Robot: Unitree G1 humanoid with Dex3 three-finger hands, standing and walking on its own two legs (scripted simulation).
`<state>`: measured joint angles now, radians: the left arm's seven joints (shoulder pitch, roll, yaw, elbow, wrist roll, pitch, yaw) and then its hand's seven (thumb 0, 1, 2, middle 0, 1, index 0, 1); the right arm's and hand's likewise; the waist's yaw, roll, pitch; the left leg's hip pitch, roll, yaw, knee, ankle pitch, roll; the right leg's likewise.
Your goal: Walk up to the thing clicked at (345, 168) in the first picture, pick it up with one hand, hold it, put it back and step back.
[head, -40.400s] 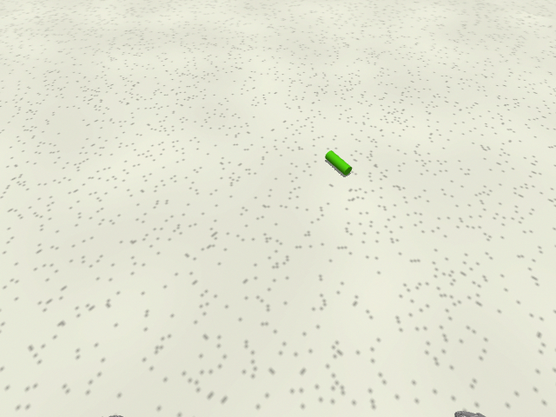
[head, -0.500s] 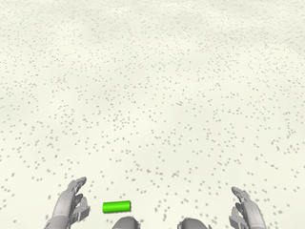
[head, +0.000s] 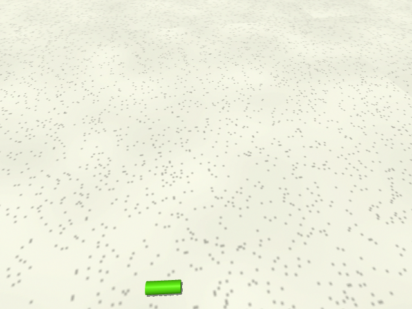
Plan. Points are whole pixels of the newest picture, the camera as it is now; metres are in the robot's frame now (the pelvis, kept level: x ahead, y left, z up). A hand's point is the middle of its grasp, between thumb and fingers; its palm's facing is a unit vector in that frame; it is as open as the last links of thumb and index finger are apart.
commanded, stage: stand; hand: left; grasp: from above
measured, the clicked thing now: (163, 287) +0.31 +0.21 -0.74
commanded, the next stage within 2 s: step back in 1.94 s
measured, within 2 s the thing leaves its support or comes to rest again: neither
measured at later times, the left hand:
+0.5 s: hand out of the picture +0.04 +0.22 -0.15, palm faces +0.04 -0.94 -0.33, open 7.3 cm
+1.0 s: hand out of the picture +0.07 +0.23 -0.14, palm faces +0.04 -0.94 -0.34, open 7.3 cm
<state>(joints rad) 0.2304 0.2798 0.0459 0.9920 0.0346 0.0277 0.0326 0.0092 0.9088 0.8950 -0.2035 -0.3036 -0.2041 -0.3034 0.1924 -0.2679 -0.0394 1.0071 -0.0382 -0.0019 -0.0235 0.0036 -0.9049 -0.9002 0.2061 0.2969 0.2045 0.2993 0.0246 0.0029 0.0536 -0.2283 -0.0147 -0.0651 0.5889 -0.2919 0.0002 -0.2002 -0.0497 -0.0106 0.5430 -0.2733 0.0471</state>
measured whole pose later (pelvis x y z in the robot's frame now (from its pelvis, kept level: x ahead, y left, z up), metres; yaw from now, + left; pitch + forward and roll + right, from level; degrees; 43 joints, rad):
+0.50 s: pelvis +0.00 -0.02 +0.01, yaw +1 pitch -5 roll +0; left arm 0.17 0.30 0.04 1.12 0.03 0.01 0.03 0.01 0.91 0.89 -0.20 -0.30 -0.20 -0.30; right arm 0.17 -0.30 -0.04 1.10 -0.02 0.01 -0.02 0.00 -0.91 -0.90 0.21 0.30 0.20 0.30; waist 0.01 0.01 0.07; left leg -0.13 0.00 -0.08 0.42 -0.20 -0.02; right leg -0.10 -0.03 -0.03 0.39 -0.20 0.03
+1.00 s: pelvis +0.01 -0.02 +0.01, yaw +1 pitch -4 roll +0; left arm 0.12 0.32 0.03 1.14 0.02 0.00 0.01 0.01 0.91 0.89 -0.20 -0.30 -0.20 -0.30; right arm 0.14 -0.32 -0.01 1.12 -0.02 0.00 -0.01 0.00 -0.91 -0.90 0.21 0.30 0.20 0.30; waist 0.01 0.02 0.07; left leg -0.11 0.00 -0.08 0.37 -0.19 -0.03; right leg -0.09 -0.04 -0.03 0.36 -0.19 0.03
